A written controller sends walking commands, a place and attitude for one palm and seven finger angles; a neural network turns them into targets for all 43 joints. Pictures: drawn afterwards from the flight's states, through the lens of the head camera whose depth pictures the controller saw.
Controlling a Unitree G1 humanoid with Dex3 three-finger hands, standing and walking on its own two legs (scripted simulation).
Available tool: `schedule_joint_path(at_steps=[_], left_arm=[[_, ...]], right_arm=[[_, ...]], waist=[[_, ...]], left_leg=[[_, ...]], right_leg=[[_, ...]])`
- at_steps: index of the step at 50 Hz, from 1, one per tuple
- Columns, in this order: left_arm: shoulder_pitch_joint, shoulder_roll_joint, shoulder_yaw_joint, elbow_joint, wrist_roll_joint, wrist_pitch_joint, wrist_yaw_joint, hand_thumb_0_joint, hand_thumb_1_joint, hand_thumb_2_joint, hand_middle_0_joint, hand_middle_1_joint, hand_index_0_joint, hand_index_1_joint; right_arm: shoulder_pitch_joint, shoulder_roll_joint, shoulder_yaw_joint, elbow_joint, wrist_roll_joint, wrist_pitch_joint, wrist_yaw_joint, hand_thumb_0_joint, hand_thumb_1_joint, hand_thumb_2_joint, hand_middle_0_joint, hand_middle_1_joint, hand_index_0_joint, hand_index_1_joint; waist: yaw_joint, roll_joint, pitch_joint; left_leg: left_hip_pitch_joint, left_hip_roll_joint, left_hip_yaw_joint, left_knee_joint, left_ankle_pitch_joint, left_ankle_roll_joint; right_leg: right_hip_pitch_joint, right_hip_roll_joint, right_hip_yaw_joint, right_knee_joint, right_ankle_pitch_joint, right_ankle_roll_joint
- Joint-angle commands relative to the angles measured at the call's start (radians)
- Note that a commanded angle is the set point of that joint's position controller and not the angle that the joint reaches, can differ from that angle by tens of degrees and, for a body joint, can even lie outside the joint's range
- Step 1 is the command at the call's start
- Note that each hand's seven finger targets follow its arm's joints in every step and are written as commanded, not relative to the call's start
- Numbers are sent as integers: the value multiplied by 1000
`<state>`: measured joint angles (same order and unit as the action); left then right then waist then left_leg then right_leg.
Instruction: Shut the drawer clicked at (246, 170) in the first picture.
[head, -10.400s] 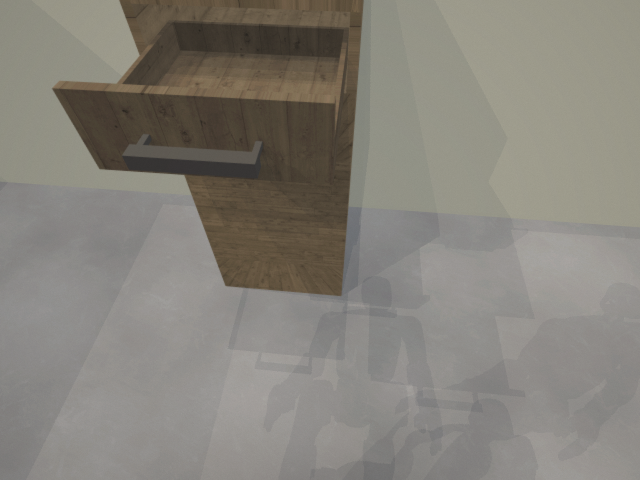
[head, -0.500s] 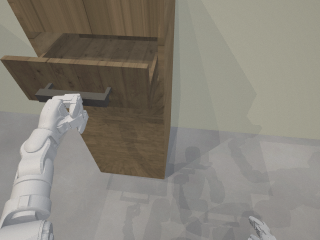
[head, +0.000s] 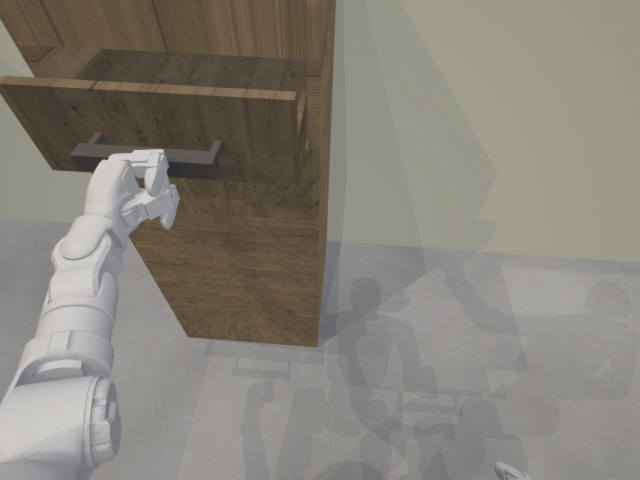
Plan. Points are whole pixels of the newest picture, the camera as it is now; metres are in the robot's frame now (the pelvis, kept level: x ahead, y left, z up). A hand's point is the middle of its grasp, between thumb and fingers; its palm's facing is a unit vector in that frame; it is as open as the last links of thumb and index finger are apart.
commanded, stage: push the drawer shut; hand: left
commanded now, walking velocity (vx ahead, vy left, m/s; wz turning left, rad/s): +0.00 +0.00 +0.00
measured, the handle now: (152, 151) +0.51 +0.23 +0.14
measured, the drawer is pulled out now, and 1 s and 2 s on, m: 0.10 0.00 0.00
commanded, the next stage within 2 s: pull the fist back off the drawer in 1.12 s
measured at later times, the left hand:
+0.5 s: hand (181, 170) +0.47 +0.19 +0.13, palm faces -0.06 -1.00 -0.01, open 3.5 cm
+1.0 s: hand (188, 145) +0.52 +0.19 +0.13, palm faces -0.07 -1.00 -0.02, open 3.3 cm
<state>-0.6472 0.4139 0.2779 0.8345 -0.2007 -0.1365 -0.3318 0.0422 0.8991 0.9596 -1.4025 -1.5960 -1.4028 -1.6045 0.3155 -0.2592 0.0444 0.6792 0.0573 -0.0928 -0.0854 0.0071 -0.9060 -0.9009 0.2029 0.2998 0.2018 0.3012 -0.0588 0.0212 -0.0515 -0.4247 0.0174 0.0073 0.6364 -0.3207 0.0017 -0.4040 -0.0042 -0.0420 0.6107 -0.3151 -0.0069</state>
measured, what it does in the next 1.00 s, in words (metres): stands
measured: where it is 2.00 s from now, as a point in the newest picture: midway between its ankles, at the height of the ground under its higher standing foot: outside the picture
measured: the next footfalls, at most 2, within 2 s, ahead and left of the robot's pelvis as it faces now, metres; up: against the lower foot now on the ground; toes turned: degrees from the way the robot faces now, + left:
none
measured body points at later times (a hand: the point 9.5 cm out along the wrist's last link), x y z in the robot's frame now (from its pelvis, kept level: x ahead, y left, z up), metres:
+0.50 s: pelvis -0.01 +0.00 -0.01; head +0.05 +0.00 +0.44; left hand +0.47 +0.24 +0.14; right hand +0.01 -0.27 -0.12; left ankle +0.00 +0.12 -0.73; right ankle -0.01 -0.12 -0.73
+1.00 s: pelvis +0.00 +0.00 -0.01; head +0.10 +0.01 +0.43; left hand +0.52 +0.24 +0.14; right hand -0.03 -0.27 -0.12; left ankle +0.00 +0.12 -0.73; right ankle -0.01 -0.12 -0.73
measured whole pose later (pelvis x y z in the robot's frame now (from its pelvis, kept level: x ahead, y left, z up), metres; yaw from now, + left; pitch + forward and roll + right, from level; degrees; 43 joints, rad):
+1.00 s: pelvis +0.00 +0.00 -0.01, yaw -1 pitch +16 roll -2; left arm -1.10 0.63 0.37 1.31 -0.08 -0.22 -0.35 0.04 0.84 0.99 -1.40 -1.60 -1.40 -1.60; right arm 0.44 -0.28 0.04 0.71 0.02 -0.05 -0.06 0.00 -0.91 -0.90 0.20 0.30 0.20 0.30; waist -0.18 0.03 -0.07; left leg -0.68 0.04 0.00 0.75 -0.35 0.00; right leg -0.64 0.02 -0.05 0.68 -0.32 -0.01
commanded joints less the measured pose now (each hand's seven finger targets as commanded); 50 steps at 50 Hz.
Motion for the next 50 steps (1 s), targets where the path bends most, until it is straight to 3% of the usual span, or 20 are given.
schedule_joint_path(at_steps=[1,3,5,7,10,12,15,18,19,22,23,24,27,29,32,36,41,45,48,50], left_arm=[[-581,202,30,-199,-30,-90,-1,0,900,900,-1400,-1600,-1400,-1600],[-594,216,39,-171,-26,-95,-1,0,900,900,-1400,-1600,-1400,-1600],[-641,246,59,-106,-22,-102,2,0,900,900,-1400,-1600,-1400,-1600],[-666,273,75,-84,-15,-117,1,0,900,900,-1400,-1600,-1400,-1600],[-736,238,34,-86,-7,-135,-4,0,900,900,-1400,-1600,-1400,-1600],[-736,228,28,-54,-6,-141,-2,0,900,900,-1400,-1600,-1400,-1600],[-786,296,74,-21,3,-151,5,0,900,900,-1400,-1600,-1400,-1600],[-809,293,65,3,14,-159,1,0,900,900,-1400,-1600,-1400,-1600],[-826,282,52,19,14,-158,1,0,900,900,-1400,-1600,-1400,-1600],[-872,327,71,53,24,-160,4,0,900,900,-1400,-1600,-1400,-1600],[-880,342,80,64,29,-162,5,0,900,900,-1400,-1600,-1400,-1600],[-890,333,64,74,33,-162,2,0,900,900,-1400,-1600,-1400,-1600],[-925,359,83,84,42,-170,5,0,900,900,-1400,-1600,-1400,-1600],[-937,351,81,80,44,-174,3,0,900,900,-1400,-1600,-1400,-1600],[-974,337,65,104,49,-175,8,0,900,900,-1400,-1600,-1400,-1600],[-992,411,117,141,60,-171,18,0,900,900,-1400,-1600,-1400,-1600],[-1038,426,113,169,77,-168,16,0,900,900,-1400,-1600,-1400,-1600],[-1051,468,133,214,88,-160,14,0,900,900,-1400,-1600,-1400,-1600],[-1100,446,104,208,97,-156,13,0,900,900,-1400,-1600,-1400,-1600],[-1110,434,100,220,91,-151,17,0,900,900,-1400,-1600,-1400,-1600]], right_arm=[[30,-151,-52,-101,-2,-36,-5,0,-900,-900,200,300,200,300],[40,-155,-53,-98,-3,-31,-5,0,-900,-900,200,300,200,300],[55,-161,-53,-83,-6,-26,-7,0,-900,-900,200,300,200,300],[66,-164,-55,-81,-5,-22,-7,0,-900,-900,200,300,200,300],[80,-161,-55,-73,-8,-22,-3,0,-900,-900,200,300,200,300],[89,-164,-57,-69,-8,-23,-1,0,-900,-900,200,300,200,300],[115,-174,-62,-55,-13,-18,-2,0,-900,-900,200,300,200,300],[122,-172,-61,-53,-12,-17,1,0,-900,-900,200,300,200,300],[124,-172,-59,-51,-12,-16,1,0,-900,-900,200,300,200,300],[143,-180,-59,-40,-13,-14,1,0,-900,-900,200,300,200,300],[153,-182,-60,-37,-16,-13,0,0,-900,-900,200,300,200,300],[151,-181,-59,-39,-13,-13,0,0,-900,-900,200,300,200,300],[173,-184,-60,-32,-19,-13,3,0,-900,-900,200,300,200,300],[185,-182,-64,-32,-24,-13,6,0,-900,-900,200,300,200,300],[206,-187,-63,-22,-28,-6,8,0,-900,-900,200,300,200,300],[227,-197,-64,-19,-31,1,8,0,-900,-900,200,300,200,300],[249,-197,-62,-13,-35,10,10,0,-900,-900,200,300,200,300],[277,-205,-61,-11,-41,21,11,0,-900,-900,200,300,200,300],[289,-203,-63,-9,-43,27,11,0,-900,-900,200,300,200,300],[299,-204,-63,-4,-45,30,11,0,-900,-900,200,300,200,300]], waist=[[-42,45,-311],[-43,54,-310],[-56,3,-279],[-56,0,-302],[-73,87,-329],[-76,68,-335],[-85,18,-354],[-86,70,-370],[-100,72,-343],[-113,72,-339],[-112,55,-353],[-117,89,-345],[-121,103,-382],[-123,108,-419],[-141,108,-413],[-144,60,-419],[-161,119,-429],[-169,107,-429],[-189,146,-424],[-201,119,-409]], left_leg=[[206,-5,-37,-54,258,21],[191,-6,-33,-53,245,20],[147,-7,-30,-46,202,27],[137,-8,-32,-47,201,27],[177,-6,-34,-32,218,23],[173,-4,-39,-31,209,22],[142,-2,-40,-22,197,28],[140,-4,-36,-16,196,24],[133,-3,-34,-15,182,25],[105,-1,-34,-8,163,28],[98,-1,-39,-7,169,28],[97,-1,-36,-6,154,26],[111,1,-43,6,188,25],[128,1,-42,16,214,25],[131,4,-49,24,224,24],[83,4,-45,31,209,31],[87,5,-41,47,231,29],[57,6,-42,60,249,30],[81,10,-47,65,265,27],[71,11,-48,69,259,32]], right_leg=[[31,28,12,-66,270,-17],[23,27,13,-63,260,-17],[14,29,18,-69,231,-12],[25,27,21,-61,234,-12],[-18,28,21,-53,234,-15],[-29,32,19,-52,221,-13],[-19,34,24,-48,216,-10],[-30,33,28,-43,219,-10],[-51,33,28,-48,206,-8],[-64,35,35,-49,193,-6],[-56,35,32,-43,196,-5],[-75,35,35,-45,180,-6],[-80,37,31,-33,203,-7],[-80,39,32,-29,221,-6],[-112,43,27,-25,219,-5],[-89,45,35,-26,223,0],[-114,45,36,-19,241,-1],[-110,47,38,-13,259,-2],[-158,48,32,-12,257,1],[-165,51,33,-19,250,3]])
